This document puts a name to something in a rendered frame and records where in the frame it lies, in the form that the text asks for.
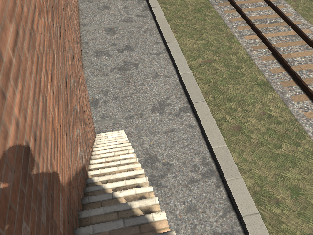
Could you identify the stairs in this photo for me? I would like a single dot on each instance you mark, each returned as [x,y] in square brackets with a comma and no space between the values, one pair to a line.
[118,198]

